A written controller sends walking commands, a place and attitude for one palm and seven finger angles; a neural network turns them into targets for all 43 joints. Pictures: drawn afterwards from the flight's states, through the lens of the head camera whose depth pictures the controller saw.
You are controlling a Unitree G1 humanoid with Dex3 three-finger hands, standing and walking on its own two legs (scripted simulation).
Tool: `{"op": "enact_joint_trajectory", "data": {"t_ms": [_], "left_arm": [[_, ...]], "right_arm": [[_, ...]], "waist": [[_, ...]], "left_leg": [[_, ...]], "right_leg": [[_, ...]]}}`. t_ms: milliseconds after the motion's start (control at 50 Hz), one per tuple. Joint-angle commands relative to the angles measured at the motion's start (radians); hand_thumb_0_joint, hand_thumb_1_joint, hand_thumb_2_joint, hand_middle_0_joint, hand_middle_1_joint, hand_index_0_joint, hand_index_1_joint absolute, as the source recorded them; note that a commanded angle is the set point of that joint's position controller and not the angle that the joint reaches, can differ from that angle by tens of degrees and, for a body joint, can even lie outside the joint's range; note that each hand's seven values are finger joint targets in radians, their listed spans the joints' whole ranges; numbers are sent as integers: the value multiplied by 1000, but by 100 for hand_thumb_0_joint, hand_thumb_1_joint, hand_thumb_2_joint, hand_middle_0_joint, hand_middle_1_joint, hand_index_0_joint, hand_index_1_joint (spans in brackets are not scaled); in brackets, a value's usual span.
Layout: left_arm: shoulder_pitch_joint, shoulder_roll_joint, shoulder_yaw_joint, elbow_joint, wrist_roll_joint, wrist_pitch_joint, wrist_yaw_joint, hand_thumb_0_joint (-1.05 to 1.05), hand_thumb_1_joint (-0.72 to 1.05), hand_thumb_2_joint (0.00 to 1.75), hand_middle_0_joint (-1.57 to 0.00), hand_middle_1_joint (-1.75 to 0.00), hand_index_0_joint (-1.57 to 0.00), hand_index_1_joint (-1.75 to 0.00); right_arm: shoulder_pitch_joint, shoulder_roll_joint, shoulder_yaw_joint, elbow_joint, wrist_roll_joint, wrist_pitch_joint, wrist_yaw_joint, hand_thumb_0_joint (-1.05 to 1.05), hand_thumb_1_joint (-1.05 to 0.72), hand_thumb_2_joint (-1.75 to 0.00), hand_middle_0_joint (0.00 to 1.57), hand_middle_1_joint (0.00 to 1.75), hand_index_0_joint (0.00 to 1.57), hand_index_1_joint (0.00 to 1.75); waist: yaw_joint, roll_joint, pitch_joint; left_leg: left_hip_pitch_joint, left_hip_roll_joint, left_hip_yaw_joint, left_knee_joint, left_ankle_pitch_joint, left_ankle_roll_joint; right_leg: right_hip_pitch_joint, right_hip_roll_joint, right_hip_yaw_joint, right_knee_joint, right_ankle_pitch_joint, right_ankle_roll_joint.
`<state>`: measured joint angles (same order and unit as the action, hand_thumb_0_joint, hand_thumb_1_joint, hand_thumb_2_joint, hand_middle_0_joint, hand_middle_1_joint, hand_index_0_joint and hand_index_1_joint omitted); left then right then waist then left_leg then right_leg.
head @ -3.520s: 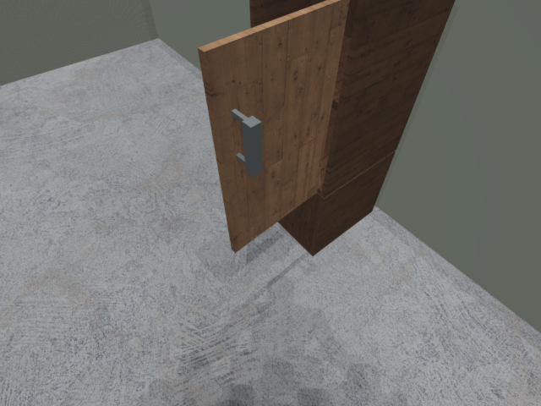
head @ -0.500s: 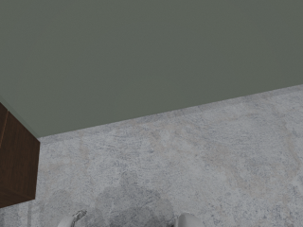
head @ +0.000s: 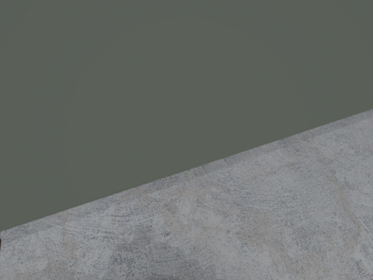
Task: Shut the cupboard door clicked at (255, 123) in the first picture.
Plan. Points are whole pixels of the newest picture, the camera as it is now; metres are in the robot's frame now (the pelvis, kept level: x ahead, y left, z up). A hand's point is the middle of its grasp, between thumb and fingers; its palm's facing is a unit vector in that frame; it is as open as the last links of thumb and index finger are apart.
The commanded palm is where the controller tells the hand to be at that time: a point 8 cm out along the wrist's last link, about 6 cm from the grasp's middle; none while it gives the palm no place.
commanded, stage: walk to a spot facing it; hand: left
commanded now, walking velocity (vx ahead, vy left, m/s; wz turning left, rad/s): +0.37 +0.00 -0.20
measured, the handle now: out of the picture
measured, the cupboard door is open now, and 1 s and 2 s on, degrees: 93 93 93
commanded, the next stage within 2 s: turn to face it in 0.30 s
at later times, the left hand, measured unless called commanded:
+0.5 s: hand (131, 238) +0.24 +0.16 -0.19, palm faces +0.02 -0.98 -0.18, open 7.3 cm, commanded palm none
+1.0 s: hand (132, 200) +0.35 +0.18 -0.18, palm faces +0.31 -0.92 -0.25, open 7.3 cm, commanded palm none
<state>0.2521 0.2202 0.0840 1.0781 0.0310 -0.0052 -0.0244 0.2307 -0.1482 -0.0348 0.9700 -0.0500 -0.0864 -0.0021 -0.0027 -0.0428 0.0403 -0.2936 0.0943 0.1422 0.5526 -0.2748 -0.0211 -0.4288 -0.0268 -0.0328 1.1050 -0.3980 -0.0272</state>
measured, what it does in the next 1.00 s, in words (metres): walks ahead, turning left: right foot, then left foot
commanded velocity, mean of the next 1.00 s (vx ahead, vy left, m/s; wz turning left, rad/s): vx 0.12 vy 0.00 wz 0.35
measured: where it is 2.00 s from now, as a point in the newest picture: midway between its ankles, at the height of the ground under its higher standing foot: (205, 235)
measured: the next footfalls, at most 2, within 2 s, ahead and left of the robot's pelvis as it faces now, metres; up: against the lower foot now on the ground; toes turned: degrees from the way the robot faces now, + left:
right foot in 0.18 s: +0.19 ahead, -0.15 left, +0.00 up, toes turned -8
left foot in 0.46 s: +0.33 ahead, +0.10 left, +0.00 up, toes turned +8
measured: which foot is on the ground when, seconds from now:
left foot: down 0.00-0.16, up 0.18-0.44, down 0.46-0.68, up 0.70-0.94, down 0.96-1.00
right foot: up 0.00-0.16, down 0.18-0.46, up 0.48-0.66, down 0.68-0.96, up 0.98-1.00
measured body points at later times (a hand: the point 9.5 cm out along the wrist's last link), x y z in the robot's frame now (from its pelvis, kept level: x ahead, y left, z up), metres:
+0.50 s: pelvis +0.24 -0.03 -0.01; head +0.27 -0.01 +0.44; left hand +0.24 +0.21 -0.17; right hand +0.30 -0.26 -0.15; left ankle +0.29 +0.10 -0.73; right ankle +0.15 -0.14 -0.71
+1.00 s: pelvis +0.36 -0.04 -0.01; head +0.41 -0.01 +0.43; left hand +0.34 +0.23 -0.16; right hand +0.55 -0.26 -0.14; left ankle +0.36 +0.08 -0.74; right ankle +0.32 -0.17 -0.70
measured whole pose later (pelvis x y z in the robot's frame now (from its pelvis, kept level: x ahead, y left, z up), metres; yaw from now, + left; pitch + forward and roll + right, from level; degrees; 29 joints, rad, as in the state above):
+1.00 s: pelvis +0.36 -0.04 -0.01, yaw +18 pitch +1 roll +1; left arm 0.21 0.23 0.06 0.95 0.01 0.01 0.02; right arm 0.10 -0.25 -0.06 0.91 -0.03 0.01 0.02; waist -0.02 -0.04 0.10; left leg -0.38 0.04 0.12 0.64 -0.22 0.03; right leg -0.29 -0.14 -0.18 0.92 -0.53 0.06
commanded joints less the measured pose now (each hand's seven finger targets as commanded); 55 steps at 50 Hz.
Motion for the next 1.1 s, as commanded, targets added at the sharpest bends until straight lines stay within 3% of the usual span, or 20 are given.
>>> {"op": "enact_joint_trajectory", "data": {"t_ms": [0, 100, 120, 140, 160, 260, 380, 420, 440, 520, 620, 660, 680, 780, 880, 900, 920, 940, 960, 1080], "left_arm": [[-133, -6, -18, -136, -7, -39, -29, 0, 90, 90, -20, -30, -20, -30], [1, 26, -3, -74, -1, -39, -27, 0, 90, 90, -20, -30, -20, -30], [94, 79, 13, -47, 2, -42, -20, 0, 90, 90, -20, -30, -20, -30], [219, 184, 38, -16, 6, -49, -6, 0, 90, 90, -20, -30, -20, -30], [286, 238, 50, -4, -11, -45, 8, 0, 90, 90, -20, -30, -20, -30], [57, 74, 3, -53, -2, -62, 35, 0, 90, 90, -20, -30, -20, -30], [43, 102, 7, -19, -19, -68, 24, 0, 90, 90, -20, -30, -20, -30], [67, 43, -10, -39, -22, -60, 25, 0, 90, 90, -20, -30, -20, -30], [41, 12, -26, -66, -26, -61, 27, 0, 90, 90, -20, -30, -20, -30], [-94, 16, -25, -102, -24, -34, 26, 0, 90, 90, -20, -30, -20, -30], [50, 48, -3, -73, -22, -22, 25, 0, 90, 90, -20, -30, -20, -30], [92, 199, 30, -85, -5, -24, 42, 0, 90, 90, -20, -30, -20, -30], [81, 228, 27, -106, -2, -16, 41, 0, 90, 90, -20, -30, -20, -30], [38, 136, 7, -124, -4, -25, 56, 0, 90, 90, -20, -30, -20, -30], [-9, 190, 21, -159, -11, -26, 51, 0, 90, 90, -20, -30, -20, -30], [-24, 192, 22, -173, -17, -25, 49, 0, 90, 90, -20, -30, -20, -30], [-34, 159, 16, -202, -25, -20, 44, 0, 90, 90, -20, -30, -20, -30], [-63, 91, -4, -252, -32, -13, 41, 0, 90, 90, -20, -30, -20, -30], [-121, 121, -5, -294, -20, 5, 54, 0, 90, 90, -20, -30, -20, -30], [-87, 96, 4, -247, -18, 38, 32, 0, 90, 90, -20, -30, -20, -30]], "right_arm": [[179, -182, -39, 47, 6, 2, -15, 0, -90, -90, 20, 30, 20, 30], [129, -191, -44, 58, 15, 32, -2, 0, -90, -90, 20, 30, 20, 30], [104, -172, -38, 50, 21, 34, 1, 0, -90, -90, 20, 30, 20, 30], [76, -109, -22, 22, 35, 34, 11, 0, -90, -90, 20, 30, 20, 30], [-5, -104, -20, -25, 36, 37, 16, 0, -90, -90, 20, 30, 20, 30], [11, -77, -27, 26, 26, 45, 14, 0, -90, -90, 20, 30, 20, 30], [95, -60, -15, 61, 22, 29, 20, 0, -90, -90, 20, 30, 20, 30], [269, -185, -39, 109, 12, 15, 1, 0, -90, -90, 20, 30, 20, 30], [344, -254, -52, 122, 12, 25, -13, 0, -90, -90, 20, 30, 20, 30], [166, -194, -30, 76, 15, 41, -33, 0, -90, -90, 20, 30, 20, 30], [-14, -215, -46, 4, 33, 72, -28, 0, -90, -90, 20, 30, 20, 30], [-60, -130, -35, -48, 38, 85, -7, 0, -90, -90, 20, 30, 20, 30], [-66, -135, -42, -58, 36, 93, 2, 0, -90, -90, 20, 30, 20, 30], [-127, -84, -27, -58, 36, 108, 17, 0, -90, -90, 20, 30, 20, 30], [-62, -120, -28, -73, 32, 104, 25, 0, -90, -90, 20, 30, 20, 30], [2, -155, -38, -63, 25, 101, 23, 0, -90, -90, 20, 30, 20, 30], [80, -247, -60, -57, 15, 95, 20, 0, -90, -90, 20, 30, 20, 30], [155, -363, -86, -56, 19, 94, 14, 0, -90, -90, 20, 30, 20, 30], [191, -377, -84, -51, 24, 102, 10, 0, -90, -90, 20, 30, 20, 30], [-60, -300, -68, -122, 21, 100, -11, 0, -90, -90, 20, 30, 20, 30]], "waist": [[-37, 211, -22], [31, 117, -39], [84, 43, -43], [146, -217, -67], [178, -270, -63], [17, -120, -6], [-28, -17, -45], [-86, 198, -171], [-115, 325, -189], [-50, 259, -15], [40, 123, -115], [73, -252, -78], [83, -203, -76], [44, -157, -21], [-12, -127, -102], [-51, -94, -145], [-94, 107, -209], [-125, 377, -253], [-132, 147, -222], [-13, 225, -92]], "left_leg": [[204, 231, -123, -316, 212, 124], [40, 149, -18, -185, -24, 70], [-79, 95, 39, -35, -59, 39], [-307, -16, 113, 265, -178, -2], [-408, -38, 19, 515, -376, 3], [-260, 81, -103, 411, -146, -12], [49, -36, 38, -77, 138, -12], [360, 158, -228, -111, 405, 101], [428, 339, -453, -171, 606, 232], [147, 272, -376, -177, 709, 216], [-48, 92, -258, -81, 316, 89], [-269, -93, -59, 226, -244, -28], [-247, -78, -84, 411, -364, -21], [-302, -32, -48, 376, -231, -43], [-48, -113, 53, 23, 26, -15], [97, -98, 43, -63, 155, 1], [305, 68, -159, -87, 467, 80], [396, 366, -546, -119, 945, 267], [369, 391, -529, -92, 859, 303], [72, 158, -333, -182, 370, 164]], "right_leg": [[-143, -83, -8, -241, 61, 13], [266, 17, -133, -546, 198, 1], [410, -34, -44, -595, 93, -26], [574, -251, 317, -753, -123, -125], [568, -407, 591, -947, -213, -213], [281, -297, 192, -890, 236, -158], [274, -175, 10, -727, 398, -82], [78, -64, -103, -371, 294, 11], [-58, 21, -125, -129, -165, 38], [-74, -65, 5, -116, -181, 61], [329, -17, -61, -632, 203, 68], [415, -413, 291, -847, 320, -78], [340, -479, 297, -846, 308, -149], [451, -325, -30, -670, 977, -69], [417, -288, -155, -488, 1018, -8], [342, -286, -162, -376, 936, 20], [132, -215, -185, -178, 576, 73], [-104, -76, -127, 88, -268, 123], [-134, -78, 3, 159, -270, 108], [-43, -54, 9, -63, -67, 112]]}}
